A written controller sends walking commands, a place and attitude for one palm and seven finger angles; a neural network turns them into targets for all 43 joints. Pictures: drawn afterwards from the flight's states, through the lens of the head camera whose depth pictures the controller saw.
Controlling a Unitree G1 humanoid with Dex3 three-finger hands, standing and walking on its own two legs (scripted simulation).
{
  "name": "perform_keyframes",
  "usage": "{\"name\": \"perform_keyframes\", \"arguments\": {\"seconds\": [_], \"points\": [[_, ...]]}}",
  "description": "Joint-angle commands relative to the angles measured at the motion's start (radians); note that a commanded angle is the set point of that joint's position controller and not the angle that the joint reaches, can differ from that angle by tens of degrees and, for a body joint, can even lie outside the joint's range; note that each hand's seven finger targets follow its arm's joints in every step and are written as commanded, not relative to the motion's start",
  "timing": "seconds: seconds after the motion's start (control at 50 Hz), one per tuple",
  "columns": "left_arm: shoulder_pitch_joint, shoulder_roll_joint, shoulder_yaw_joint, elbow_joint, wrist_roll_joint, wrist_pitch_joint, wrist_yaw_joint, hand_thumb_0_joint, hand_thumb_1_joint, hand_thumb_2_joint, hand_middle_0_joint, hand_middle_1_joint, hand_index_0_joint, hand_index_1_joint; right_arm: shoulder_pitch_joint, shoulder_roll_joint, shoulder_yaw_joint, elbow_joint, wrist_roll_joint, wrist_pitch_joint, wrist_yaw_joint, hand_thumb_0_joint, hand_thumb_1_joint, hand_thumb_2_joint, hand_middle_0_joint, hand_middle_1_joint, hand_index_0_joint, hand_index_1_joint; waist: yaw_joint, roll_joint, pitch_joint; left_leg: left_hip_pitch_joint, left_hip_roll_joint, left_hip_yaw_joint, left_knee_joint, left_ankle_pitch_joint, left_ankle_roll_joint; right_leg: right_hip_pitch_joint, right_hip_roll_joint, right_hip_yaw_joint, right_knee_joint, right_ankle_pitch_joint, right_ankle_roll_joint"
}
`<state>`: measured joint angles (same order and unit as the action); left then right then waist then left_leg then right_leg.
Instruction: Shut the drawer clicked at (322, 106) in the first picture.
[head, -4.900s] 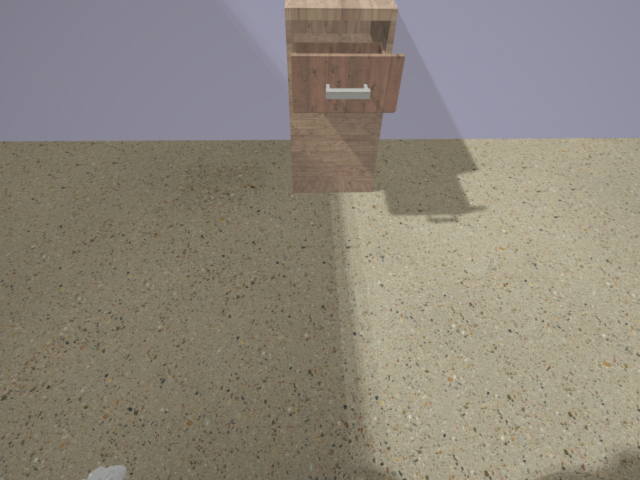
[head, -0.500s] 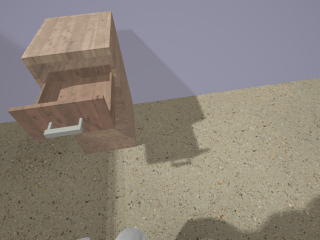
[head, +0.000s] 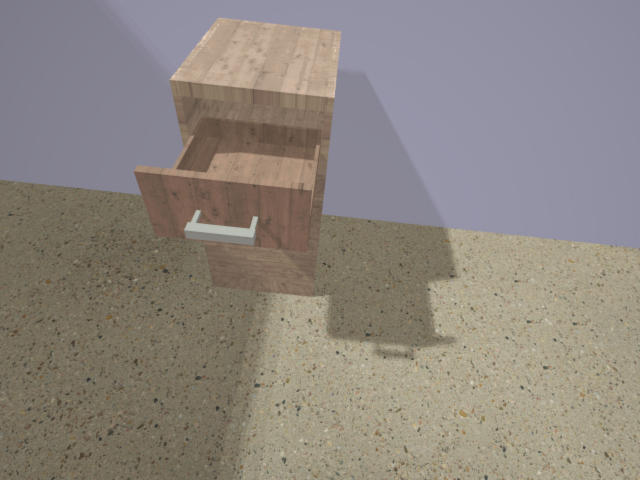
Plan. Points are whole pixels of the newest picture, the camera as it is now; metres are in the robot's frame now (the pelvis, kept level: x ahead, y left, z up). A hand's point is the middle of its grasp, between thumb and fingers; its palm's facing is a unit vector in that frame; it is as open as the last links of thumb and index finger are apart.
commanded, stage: take the last steps up to it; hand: left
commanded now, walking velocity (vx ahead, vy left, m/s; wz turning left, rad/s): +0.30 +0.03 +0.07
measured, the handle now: (223, 226) +0.58 +0.25 -0.09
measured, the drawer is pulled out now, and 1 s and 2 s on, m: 0.30 0.30 0.30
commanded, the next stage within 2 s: come to a stop and stand still in 0.84 s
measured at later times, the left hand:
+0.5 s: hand out of the picture +0.10 +0.15 -0.16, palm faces +0.13 -0.97 -0.21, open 7.3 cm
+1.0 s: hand (171, 401) +0.26 +0.26 -0.18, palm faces +0.11 -0.98 -0.18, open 7.4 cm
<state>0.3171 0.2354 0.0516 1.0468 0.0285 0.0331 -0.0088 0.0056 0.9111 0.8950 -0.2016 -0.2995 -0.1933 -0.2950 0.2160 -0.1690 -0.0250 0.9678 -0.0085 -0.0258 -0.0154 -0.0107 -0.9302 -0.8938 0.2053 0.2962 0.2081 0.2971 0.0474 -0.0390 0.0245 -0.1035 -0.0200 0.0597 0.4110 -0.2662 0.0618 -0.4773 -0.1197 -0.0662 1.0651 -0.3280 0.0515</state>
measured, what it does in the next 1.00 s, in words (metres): walks ahead: right foot, then left foot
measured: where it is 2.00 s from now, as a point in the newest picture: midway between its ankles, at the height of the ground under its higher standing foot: outside the picture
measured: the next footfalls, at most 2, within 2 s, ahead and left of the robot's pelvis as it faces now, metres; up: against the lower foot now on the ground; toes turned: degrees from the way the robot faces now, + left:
right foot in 0.26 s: +0.14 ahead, -0.13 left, +0.00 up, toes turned -6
left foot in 0.74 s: +0.30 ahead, +0.16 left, +0.00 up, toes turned +13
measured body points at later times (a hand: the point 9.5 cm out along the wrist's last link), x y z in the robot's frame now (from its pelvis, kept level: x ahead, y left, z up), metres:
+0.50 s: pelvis +0.11 -0.03 +0.00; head +0.10 -0.04 +0.45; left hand +0.10 +0.20 -0.15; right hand +0.10 -0.26 -0.16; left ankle +0.13 +0.12 -0.67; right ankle +0.10 -0.13 -0.74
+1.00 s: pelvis +0.25 +0.08 +0.00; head +0.25 +0.09 +0.45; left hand +0.25 +0.31 -0.17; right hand +0.32 -0.16 -0.14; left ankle +0.26 +0.15 -0.74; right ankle +0.26 -0.05 -0.68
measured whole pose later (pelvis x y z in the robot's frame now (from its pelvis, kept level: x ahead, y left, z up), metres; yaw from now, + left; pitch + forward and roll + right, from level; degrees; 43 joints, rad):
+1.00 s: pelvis +0.25 +0.08 +0.00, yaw +2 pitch -1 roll +0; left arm 0.26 0.18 0.06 1.09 0.02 0.00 0.02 0.00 0.91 0.90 -0.20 -0.30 -0.19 -0.29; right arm 0.22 -0.15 -0.04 1.03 -0.02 -0.07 -0.03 -0.03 -0.96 -0.89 0.20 0.30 0.21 0.30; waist 0.02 -0.05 0.03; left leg -0.17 0.01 0.21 0.40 -0.21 0.07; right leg -0.48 -0.10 -0.09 1.03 -0.31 0.02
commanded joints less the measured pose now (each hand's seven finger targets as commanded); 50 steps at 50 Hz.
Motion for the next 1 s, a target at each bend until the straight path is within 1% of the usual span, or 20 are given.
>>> {"name": "perform_keyframes", "arguments": {"seconds": [0.0,0.12,0.2,0.22,0.24,0.26,0.28,0.32,0.36,0.42,0.6,0.66,0.68,0.7,0.72,0.74,0.8,0.86,0.94,0.98], "points": [[-0.074,0.038,0.003,-0.083,0.002,-0.032,-0.001,0.0,0.9,0.9,-0.2,-0.3,-0.2,-0.3,0.127,-0.148,-0.04,0.009,-0.005,-0.018,-0.006,0.0,-0.9,-0.9,0.2,0.3,0.2,0.3,-0.058,0.149,0.106,-0.006,0.253,-0.242,-0.255,0.039,0.143,-0.126,-0.012,0.009,-0.104,0.041,0.007],[-0.162,0.011,0.001,-0.12,-0.003,-0.046,-0.004,0.0,0.9,0.9,-0.2,-0.3,-0.2,-0.3,0.171,-0.162,-0.045,0.05,-0.016,-0.022,-0.006,0.0,-0.9,-0.9,0.2,0.3,0.2,0.3,-0.072,0.161,0.112,-0.045,0.274,-0.268,-0.246,-0.049,0.152,0.0,0.014,-0.008,-0.344,0.01,-0.013],[-0.037,0.018,0.014,-0.075,-0.001,-0.066,-0.002,0.0,0.9,0.9,-0.2,-0.3,-0.2,-0.3,0.162,-0.143,-0.037,0.076,-0.014,-0.021,-0.007,0.0,-0.9,-0.9,0.2,0.3,0.2,0.3,-0.003,0.07,0.069,-0.187,0.211,-0.212,-0.076,-0.054,0.093,0.324,0.067,-0.031,-0.552,0.078,-0.031],[0.055,0.051,0.023,-0.044,0.001,-0.077,0.004,0.0,0.9,0.9,-0.2,-0.3,-0.2,-0.3,0.166,-0.117,-0.032,0.078,-0.009,-0.025,-0.004,0.0,-0.9,-0.9,0.2,0.3,0.2,0.3,0.033,-0.002,0.029,-0.269,0.142,-0.151,0.078,-0.075,0.055,0.479,0.021,0.039,-0.631,0.035,-0.049],[0.159,0.129,0.039,-0.011,0.007,-0.091,0.012,0.0,0.9,0.9,-0.2,-0.3,-0.2,-0.3,0.186,-0.062,-0.023,0.066,0.0,-0.033,0.004,0.0,-0.9,-0.9,0.2,0.3,0.2,0.3,0.061,-0.184,-0.027,-0.451,0.039,-0.026,0.347,-0.171,0.001,0.653,-0.202,0.319,-0.743,-0.118,-0.13],[0.247,0.192,0.049,0.004,-0.007,-0.089,0.018,0.0,0.9,0.9,-0.2,-0.3,-0.2,-0.3,0.14,-0.082,-0.026,0.031,-0.007,-0.031,0.009,0.0,-0.9,-0.9,0.2,0.3,0.2,0.3,0.089,-0.25,-0.046,-0.553,0.012,-0.014,0.563,-0.317,-0.016,0.646,-0.359,0.568,-0.887,-0.188,-0.216],[0.212,0.171,0.048,-0.004,-0.014,-0.086,0.024,0.0,0.9,0.9,-0.2,-0.3,-0.2,-0.3,0.121,-0.117,-0.04,0.029,-0.013,-0.026,0.012,0.0,-0.9,-0.9,0.2,0.3,0.2,0.3,0.066,-0.127,0.0,-0.568,0.057,-0.068,0.679,-0.257,-0.017,0.573,-0.366,0.549,-0.917,-0.237,-0.24],[0.083,0.095,0.031,-0.028,-0.014,-0.093,0.027,0.0,0.9,0.9,-0.2,-0.3,-0.2,-0.3,0.114,-0.089,-0.044,0.053,-0.015,-0.015,0.023,0.0,-0.9,-0.9,0.2,0.3,0.2,0.3,0.011,-0.116,0.079,-0.55,0.111,-0.079,0.74,-0.106,-0.025,0.384,-0.293,0.419,-0.94,-0.278,-0.204],[0.029,0.028,0.012,-0.038,-0.013,-0.1,0.031,0.0,0.9,0.9,-0.2,-0.3,-0.2,-0.3,0.156,-0.046,-0.043,0.082,-0.02,0.007,0.028,0.0,-0.9,-0.9,0.2,0.3,0.2,0.3,-0.04,-0.053,0.121,-0.481,0.137,-0.066,0.726,-0.002,-0.051,0.252,-0.227,0.234,-0.954,-0.123,-0.17],[0.044,0.014,0.007,-0.02,-0.01,-0.112,0.031,0.0,0.9,0.9,-0.2,-0.3,-0.2,-0.3,0.179,-0.013,-0.043,0.092,-0.02,0.021,0.035,0.0,-0.9,-0.9,0.2,0.3,0.2,0.3,-0.065,-0.061,0.129,-0.458,0.143,-0.025,0.657,0.074,-0.08,0.223,-0.169,0.09,-0.96,0.04,-0.157],[0.151,0.056,0.016,0.049,0.001,-0.117,0.031,0.0,0.9,0.9,-0.2,-0.3,-0.2,-0.3,-0.05,-0.004,-0.037,-0.003,-0.013,-0.007,0.056,0.0,-0.9,-0.9,0.2,0.3,0.2,0.3,-0.001,-0.095,0.117,-0.394,0.127,0.044,0.281,0.07,-0.084,0.333,-0.187,0.042,-0.878,0.223,-0.174],[0.132,0.062,0.022,0.056,0.001,-0.102,0.034,0.0,0.9,0.9,-0.2,-0.3,-0.2,-0.3,0.012,-0.029,-0.039,0.013,-0.012,-0.02,0.048,0.0,-0.9,-0.9,0.2,0.3,0.2,0.3,-0.039,-0.1,0.079,-0.207,0.098,0.062,0.151,0.067,-0.066,0.303,-0.167,0.021,-0.765,0.237,-0.149],[0.132,0.046,0.02,0.054,0.002,-0.096,0.034,0.0,0.9,0.9,-0.2,-0.3,-0.2,-0.3,0.11,-0.064,-0.047,0.045,-0.015,-0.027,0.042,0.0,-0.9,-0.9,0.2,0.3,0.2,0.3,-0.084,-0.026,0.044,-0.031,0.09,0.045,0.089,0.09,-0.057,0.223,-0.126,-0.014,-0.619,0.224,-0.128],[0.154,0.004,0.013,0.048,-0.005,-0.092,0.03,0.0,0.9,0.9,-0.2,-0.3,-0.2,-0.3,0.248,-0.157,-0.067,0.078,-0.025,-0.035,0.029,0.0,-0.9,-0.9,0.2,0.3,0.2,0.3,-0.133,0.193,-0.066,0.149,0.209,-0.084,0.024,0.12,-0.029,0.141,-0.027,-0.081,-0.369,0.076,-0.089],[0.17,-0.042,0.003,0.029,-0.014,-0.089,0.024,0.0,0.9,0.9,-0.2,-0.3,-0.2,-0.3,0.34,-0.253,-0.086,0.099,-0.024,-0.036,0.014,0.0,-0.9,-0.9,0.2,0.3,0.2,0.3,-0.145,0.431,-0.15,0.27,0.43,-0.381,-0.086,0.22,0.049,-0.049,0.09,-0.119,-0.076,-0.282,-0.049],[0.124,-0.019,0.005,0.007,-0.008,-0.089,0.028,0.0,0.9,0.9,-0.2,-0.3,-0.2,-0.3,0.343,-0.247,-0.075,0.1,-0.016,-0.024,0.004,0.0,-0.9,-0.9,0.2,0.3,0.2,0.3,-0.149,0.348,-0.147,0.242,0.464,-0.403,-0.12,0.25,0.095,-0.094,0.072,-0.007,0.07,-0.289,-0.072],[0.059,-0.032,0.006,0.036,-0.007,-0.085,0.019,0.0,0.9,0.9,-0.2,-0.3,-0.2,-0.3,0.148,-0.123,-0.04,0.06,-0.014,-0.039,-0.01,0.0,-0.9,-0.9,0.2,0.3,0.2,0.3,-0.084,0.162,-0.031,0.033,0.393,-0.197,-0.12,0.436,0.093,-0.09,-0.014,0.041,0.169,-0.096,-0.061],[0.1,-0.065,0.001,0.053,-0.007,-0.06,0.017,0.0,0.9,0.9,-0.2,-0.3,-0.2,-0.3,0.108,-0.08,-0.021,0.062,-0.006,-0.052,-0.014,0.0,-0.9,-0.9,0.2,0.3,0.2,0.3,-0.036,0.153,-0.009,-0.066,0.327,-0.059,-0.161,0.514,0.074,-0.002,-0.008,0.03,0.089,-0.004,-0.037],[0.075,-0.07,-0.001,0.032,-0.005,-0.033,0.022,0.0,0.9,0.9,-0.2,-0.3,-0.2,-0.3,0.093,-0.068,-0.021,0.059,-0.01,-0.046,-0.016,0.0,-0.9,-0.9,0.2,0.3,0.2,0.3,-0.016,0.124,0.028,-0.113,0.32,-0.034,-0.195,0.478,0.097,0.017,-0.008,0.032,-0.056,0.044,-0.022],[0.051,-0.07,-0.007,0.026,-0.008,-0.028,0.03,0.0,0.9,0.9,-0.2,-0.3,-0.2,-0.3,0.075,-0.063,-0.014,0.061,-0.013,-0.04,-0.02,0.0,-0.9,-0.9,0.2,0.3,0.2,0.3,-0.013,0.123,0.034,-0.128,0.307,-0.017,-0.168,0.586,0.09,0.079,0.003,0.031,-0.176,0.069,-0.02]]}}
